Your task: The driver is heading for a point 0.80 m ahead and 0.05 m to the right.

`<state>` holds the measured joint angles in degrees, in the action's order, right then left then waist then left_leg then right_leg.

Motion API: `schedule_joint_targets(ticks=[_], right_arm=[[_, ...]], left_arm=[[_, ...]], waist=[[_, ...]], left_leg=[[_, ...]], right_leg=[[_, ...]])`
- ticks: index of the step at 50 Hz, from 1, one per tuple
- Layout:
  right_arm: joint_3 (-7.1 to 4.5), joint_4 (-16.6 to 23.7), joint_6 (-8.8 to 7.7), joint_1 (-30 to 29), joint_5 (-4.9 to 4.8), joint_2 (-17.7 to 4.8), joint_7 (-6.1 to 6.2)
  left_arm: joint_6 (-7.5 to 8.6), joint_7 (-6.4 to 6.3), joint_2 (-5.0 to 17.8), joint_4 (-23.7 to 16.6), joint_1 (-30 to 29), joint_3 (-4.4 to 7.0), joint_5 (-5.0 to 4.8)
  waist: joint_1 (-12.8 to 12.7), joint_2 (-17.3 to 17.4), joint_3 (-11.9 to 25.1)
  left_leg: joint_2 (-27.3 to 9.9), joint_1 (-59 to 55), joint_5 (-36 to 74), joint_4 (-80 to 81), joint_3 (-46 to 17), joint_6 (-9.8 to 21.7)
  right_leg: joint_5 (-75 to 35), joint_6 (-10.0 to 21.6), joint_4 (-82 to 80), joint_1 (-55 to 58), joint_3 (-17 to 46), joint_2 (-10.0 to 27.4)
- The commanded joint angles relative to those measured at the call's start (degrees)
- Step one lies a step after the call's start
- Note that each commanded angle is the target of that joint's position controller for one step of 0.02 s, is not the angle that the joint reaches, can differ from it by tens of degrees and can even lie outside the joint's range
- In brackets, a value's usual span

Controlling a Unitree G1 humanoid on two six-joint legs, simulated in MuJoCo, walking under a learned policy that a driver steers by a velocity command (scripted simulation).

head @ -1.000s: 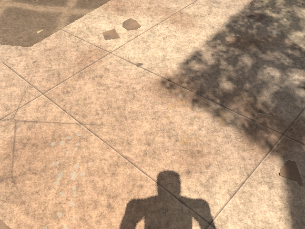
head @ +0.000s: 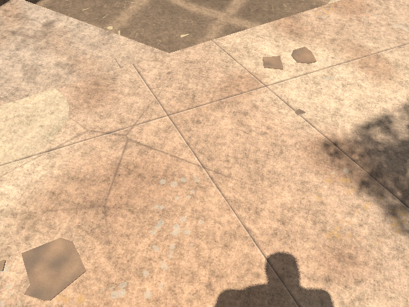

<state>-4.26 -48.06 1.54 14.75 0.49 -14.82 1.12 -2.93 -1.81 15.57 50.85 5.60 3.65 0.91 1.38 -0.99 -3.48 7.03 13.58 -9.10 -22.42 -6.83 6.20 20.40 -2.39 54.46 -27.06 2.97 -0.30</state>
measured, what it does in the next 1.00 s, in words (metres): walks ahead: right foot, then left foot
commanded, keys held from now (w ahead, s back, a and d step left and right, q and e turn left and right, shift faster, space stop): q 0.14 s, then no key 0.06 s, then w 0.76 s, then w+e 0.04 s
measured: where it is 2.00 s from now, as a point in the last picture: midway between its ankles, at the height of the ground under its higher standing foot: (175, 215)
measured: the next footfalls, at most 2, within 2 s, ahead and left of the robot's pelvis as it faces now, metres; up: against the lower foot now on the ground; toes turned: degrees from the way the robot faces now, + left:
right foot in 0.30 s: +0.05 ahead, -0.13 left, +0.00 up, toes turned +14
left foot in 0.76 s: +0.24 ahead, +0.13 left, +0.00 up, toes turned +13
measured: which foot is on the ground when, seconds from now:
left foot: down 0.00-0.28, up 0.30-0.74, down 0.76-1.00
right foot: up 0.00-0.28, down 0.30-0.76, up 0.78-1.00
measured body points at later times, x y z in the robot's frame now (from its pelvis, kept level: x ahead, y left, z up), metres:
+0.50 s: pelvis +0.04 -0.04 +0.00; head +0.05 -0.06 +0.45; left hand +0.03 +0.24 -0.11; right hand +0.18 -0.29 -0.14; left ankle +0.03 +0.09 -0.67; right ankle +0.01 -0.14 -0.75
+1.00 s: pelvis +0.25 +0.07 +0.00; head +0.27 +0.09 +0.45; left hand +0.27 +0.34 -0.14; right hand +0.33 -0.18 -0.13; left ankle +0.20 +0.12 -0.75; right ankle +0.31 -0.07 -0.67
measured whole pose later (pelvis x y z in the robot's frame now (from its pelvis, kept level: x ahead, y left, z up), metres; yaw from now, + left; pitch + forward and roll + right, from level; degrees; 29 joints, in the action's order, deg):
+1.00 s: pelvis +0.25 +0.07 +0.00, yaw +10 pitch +0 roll +0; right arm -1.9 -54.9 -4.7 18.3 0.8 -13.0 -0.9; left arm 2.5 1.8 14.5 51.8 15.2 2.9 2.0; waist -0.4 -2.8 -1.4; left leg 4.6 3.8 -11.9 -15.2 4.1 5.4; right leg 12.2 2.8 59.2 -31.8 0.0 5.1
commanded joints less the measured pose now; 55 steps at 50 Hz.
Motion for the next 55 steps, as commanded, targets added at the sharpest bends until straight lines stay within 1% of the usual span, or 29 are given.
schedule_joint_targets(ticks=[1, 6, 10, 12, 14, 15, 16, 17, 19, 21, 24, 27, 31, 34, 36, 37, 38, 39, 40, 41, 42, 43, 44, 45, 46, 47, 48, 52, 55], right_arm=[[-2.42, 2.3, -0.14, 3.9, 0.26, -9.9, 0.14], [-2.8, 2.9, 0.22, 2.4, 0.69, -10.5, -0.08], [-2.67, 3.0, 0.42, 0.5, 0.88, -10.1, -0.45], [-2.51, 2.5, 0.73, -0.1, 0.91, -9.7, -0.69], [-1.86, 2.3, 1.05, -1.8, 0.5, -7.8, -0.49], [-0.8, 2.6, 0.63, -0.2, 0.21, -4.1, -0.3], [-0.6, 3.5, -0.11, -0.9, 0.12, -4.0, -0.06], [-1.3, 3.2, -0.84, -2.4, 1.84, -7.9, -0.25], [-1.38, 1.1, -1.79, 0.7, 1.61, -8.0, -1.51], [-1.27, -0.1, -2.2, 0.7, 2.26, -7.6, -2.64], [-0.5, 1.4, -2.5, -5.5, 2.08, -5.8, -3.42], [0.27, 3.0, -2.93, -11.5, 2.08, -4.8, -3.61], [1.25, 4.6, -3.62, -16.3, 1.59, -3.3, -3.98], [1.34, 5.2, -3.83, -17.3, 1.54, -3.9, -3.77], [1.03, 4.2, -4.1, -13.0, 1.34, -4.5, -3.17], [0.54, 2.0, -4.46, -7.0, 1.44, -5.1, -2.58], [-0.6, -1.0, -5.18, 2.2, 2.11, -8.0, -1.67], [-1.85, -1.9, -5.51, 13.1, 3.47, -13.5, -0.86], [-2.47, -3.4, -4.99, 13.6, 2.22, -16.7, -1.1], [-1.41, -2.7, -4.76, 8.1, 1.17, -11.9, -1.49], [-0.36, -1.6, -5.01, 2.5, 0.97, -8.1, -1.91], [0.3, -1.1, -5.34, -0.4, 1.09, -5.9, -2.15], [0.75, -1.5, -5.66, -0.9, 0.93, -4.8, -2.02], [1.01, -2.1, -6.0, -0.7, 0.89, -4.2, -1.9], [1.11, -2.9, -6.46, 0.7, 0.67, -4.5, -1.96], [1.05, -3.8, -6.82, 2.1, 0.46, -4.8, -1.98], [1.22, -4.4, -7.19, 3.4, -0.19, -4.6, -1.87], [1.64, -6.3, -7.58, 7.1, 0.34, -4.3, -1.59], [2.18, -7.2, -7.84, 8.3, 0.47, -3.8, -1.21]], left_arm=[[0.61, -0.22, 5.0, -4.4, -1.9, 0.83, -0.1], [0.78, -0.18, 5.3, -6.8, -3.2, 0.64, -0.31], [1.19, -0.32, 5.6, -7.4, -0.5, 0.38, -0.8], [1.56, -0.17, 5.2, -7.3, 2.4, 0.03, -0.48], [2.04, -0.5, 4.1, -6.0, 7.0, -0.27, -0.07], [2.4, -1.09, 7.3, -6.3, 8.4, 0.15, 0.53], [2.8, -0.89, 13.2, -6.6, 9.5, 1.12, 1.43], [3.07, -0.52, 12.5, -5.2, 8.2, 1.53, 2.16], [3.98, 0.4, 8.2, -5.2, 4.3, 0.61, 0.77], [4.83, 0.99, 6.8, -4.5, 6.1, 0.36, 0.52], [5.94, 1.63, 6.7, -1.9, 12.3, 0.78, 0.13], [6.93, 1.57, 6.1, 0.3, 17.9, 0.72, -0.2], [7.64, 1.51, 6.9, 2.0, 20.8, 0.73, 0.03], [7.91, 1.73, 6.8, 2.8, 21.9, 0.8, -0.07], [7.9, 1.79, 7.4, 2.9, 20.9, 0.88, -0.29], [7.91, 1.78, 7.5, 3.0, 19.9, 0.82, -0.56], [8.1, 1.85, 6.5, 2.7, 19.2, 0.42, -0.73], [8.14, 1.98, 2.3, -0.5, 18.7, -0.8, -1.3], [7.9, 1.66, 2.0, -0.7, 21.4, -0.5, -1.05], [7.34, 1.43, 5.9, -0.1, 18.4, 0.62, 0.05], [7.62, 2.14, 4.5, -0.4, 16.6, 0.37, 0.08], [7.53, 2.56, 3.3, -0.1, 16.0, 0.17, 0.09], [6.95, 2.91, 3.1, 0.3, 16.2, 0.26, 0.87], [6.33, 3.33, 2.5, 0.7, 17.1, 0.15, 1.34], [6.16, 3.47, 1.3, 0.4, 17.0, -0.27, 1.24], [5.91, 3.6, 1.4, 0.1, 15.8, -0.24, 1.26], [5.59, 3.76, 1.7, -0.5, 13.6, -0.26, 1.34], [5.24, 4.01, 1.1, -3.4, 4.7, -0.76, 0.6], [5.63, 4.11, -0.1, -5.1, -0.4, -1.66, 0.32]], waist=[[1.1, 6.6, 5.0], [1.3, 6.2, 5.3], [0.6, 7.4, 6.8], [-0.4, 7.3, 8.0], [-3.7, 4.5, 5.1], [-3.6, -6.0, 5.4], [-4.1, -11.2, 4.2], [-2.5, -4.9, -1.2], [1.0, -4.2, -2.6], [0.2, -6.0, -1.4], [-2.3, -5.9, -2.2], [-5.1, -5.6, -2.8], [-6.3, -6.2, -2.4], [-6.0, -7.5, -1.6], [-2.9, -7.1, -0.5], [0.6, -4.9, 1.8], [4.5, -1.0, 7.4], [8.6, 8.9, 17.0], [5.8, 16.0, 17.3], [3.6, 7.2, 8.9], [1.4, 5.2, 3.9], [-0.1, 5.1, 1.9], [-1.2, 6.1, 0.7], [-2.2, 6.4, 0.9], [-2.6, 6.3, 1.9], [-2.8, 5.7, 1.4], [-2.6, 5.8, 0.7], [-1.2, 4.4, -2.2], [-0.5, 4.4, -2.9]], left_leg=[[-16.2, -10.9, 12.0, 4.6, -19.1, 7.0], [-14.5, -7.5, 10.9, 3.9, -22.2, 7.0], [-13.9, -5.9, 13.7, 3.0, -23.6, 6.1], [-11.9, -2.0, -2.4, 4.1, -23.9, 5.1], [-6.8, 9.7, -23.9, 2.4, -21.5, 1.4], [-1.6, 17.3, -30.9, -10.9, -13.7, -1.8], [6.2, 25.1, -25.6, -24.5, -4.1, -2.8], [1.1, 25.4, -18.5, -30.5, -5.7, -2.8], [-1.3, 23.8, -11.1, -34.9, -3.5, -4.0], [-2.7, 24.1, -8.0, -37.5, 0.4, -5.0], [-6.5, 28.6, -4.5, -35.0, 4.4, -6.2], [-8.8, 29.7, -2.3, -27.7, 6.7, -7.7], [-8.6, 23.6, -1.7, -17.1, 9.3, -7.4], [-7.3, 16.5, -4.0, -12.6, 11.6, -5.2], [-5.5, 6.7, -4.0, -8.6, 12.4, -3.1], [-4.1, -2.6, -2.1, -4.5, 12.7, -2.1], [-6.9, -15.9, -2.5, -3.2, 8.6, -0.3], [-24.2, -32.3, -18.1, 2.0, -12.7, 3.7], [-31.9, -32.3, -19.4, 10.0, -32.5, 7.5], [-28.8, -24.9, -20.5, 9.6, -26.9, 6.7], [-25.9, -17.8, -14.8, 10.4, -19.2, 5.9], [-22.6, -13.2, -8.3, 11.7, -13.1, 4.7], [-20.4, -10.5, -3.1, 12.7, -8.9, 3.9], [-18.8, -9.4, 1.5, 13.2, -5.9, 3.5], [-18.3, -9.6, 6.9, 13.4, -4.0, 3.9], [-18.1, -10.0, 11.1, 13.7, -2.8, 4.4], [-18.0, -10.0, 13.5, 14.5, -1.4, 4.8], [-16.9, -10.9, 20.9, 16.3, 5.2, 3.5], [-16.0, -11.1, 27.2, 15.9, 10.1, 1.6]], right_leg=[[1.2, -0.1, -2.3, -6.7, 1.2, -0.3], [1.9, 0.2, -6.2, -2.6, 1.7, -1.4], [2.8, 1.4, -12.1, 4.0, 1.3, -2.2], [3.2, 2.8, -19.2, 11.6, 0.1, -3.0], [-0.8, 5.0, -34.4, 25.0, -0.1, -2.3], [11.9, 7.2, -41.3, 30.6, 13.4, 8.6], [24.5, 12.2, -48.3, 28.7, 32.3, 20.1], [24.6, 14.6, -47.9, 21.2, 32.8, 20.2], [18.4, 12.9, -47.9, 19.3, 24.5, 14.3], [12.0, 12.5, -48.0, 21.0, 18.5, 10.9], [5.7, 13.9, -48.7, 25.3, 15.9, 10.6], [-1.3, 14.6, -49.1, 28.0, 14.0, 11.0], [-10.9, 14.3, -47.1, 27.2, 10.4, 11.1], [-21.1, 13.7, -43.8, 25.7, 8.6, 11.8], [-29.6, 12.6, -39.8, 22.7, 8.0, 12.4], [-37.2, 11.3, -33.2, 20.4, 5.7, 10.9], [-37.7, 9.6, -21.4, 15.0, 2.2, 7.6], [-18.1, 6.9, -1.6, 1.5, -2.5, 2.9], [9.9, 6.8, 9.1, -9.2, -2.3, -3.5], [5.1, 7.9, 13.6, -11.6, 1.2, 1.1], [-0.7, 8.1, 12.4, -10.8, 1.1, 3.5], [-3.7, 7.8, 10.3, -8.6, 0.4, 5.1], [-4.9, 7.1, 8.9, -7.0, -0.4, 5.9], [-5.7, 6.4, 8.1, -5.6, -0.9, 6.2], [-6.7, 5.9, 7.1, -5.1, -1.1, 6.3], [-7.3, 5.4, 6.6, -6.3, -1.9, 6.3], [-8.4, 4.9, 6.7, -8.3, -2.9, 6.4], [-15.0, 4.3, 1.0, -13.9, -2.9, 5.3], [-20.4, 5.1, -8.1, -11.7, -4.4, 3.0]])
